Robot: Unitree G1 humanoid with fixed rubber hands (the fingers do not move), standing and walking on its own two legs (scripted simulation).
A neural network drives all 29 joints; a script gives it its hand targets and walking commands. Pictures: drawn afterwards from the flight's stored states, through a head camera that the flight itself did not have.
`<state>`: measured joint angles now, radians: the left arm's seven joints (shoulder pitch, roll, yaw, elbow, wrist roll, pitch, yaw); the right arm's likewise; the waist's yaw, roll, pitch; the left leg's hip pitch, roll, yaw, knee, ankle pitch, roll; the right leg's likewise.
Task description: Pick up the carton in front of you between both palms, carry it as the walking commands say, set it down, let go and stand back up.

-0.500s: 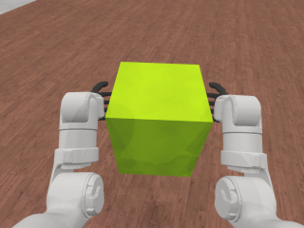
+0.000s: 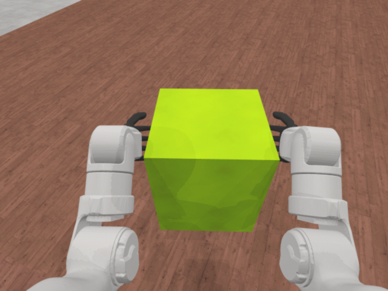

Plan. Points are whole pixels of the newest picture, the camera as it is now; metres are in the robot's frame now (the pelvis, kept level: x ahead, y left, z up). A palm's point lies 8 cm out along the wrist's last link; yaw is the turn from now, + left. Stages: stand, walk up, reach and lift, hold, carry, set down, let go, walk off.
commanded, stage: carry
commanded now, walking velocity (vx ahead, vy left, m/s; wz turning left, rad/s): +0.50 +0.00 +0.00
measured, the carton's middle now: (207, 162) +0.39 +0.00 +0.06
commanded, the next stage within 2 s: none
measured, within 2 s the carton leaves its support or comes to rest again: neither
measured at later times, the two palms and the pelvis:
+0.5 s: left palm (152, 84) +0.63 +0.17 +0.10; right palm (259, 89) +0.61 -0.13 +0.10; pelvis +0.30 +0.03 +0.02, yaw -3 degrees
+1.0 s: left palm (179, 46) +0.86 +0.11 +0.10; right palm (265, 47) +0.87 -0.18 +0.10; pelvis +0.61 -0.04 +0.02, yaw +0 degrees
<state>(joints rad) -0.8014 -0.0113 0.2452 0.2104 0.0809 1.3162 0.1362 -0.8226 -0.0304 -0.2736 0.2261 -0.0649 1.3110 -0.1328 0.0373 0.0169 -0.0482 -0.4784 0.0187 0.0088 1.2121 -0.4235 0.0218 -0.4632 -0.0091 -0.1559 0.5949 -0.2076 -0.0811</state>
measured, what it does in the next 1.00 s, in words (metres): walks ahead: left foot, then right foot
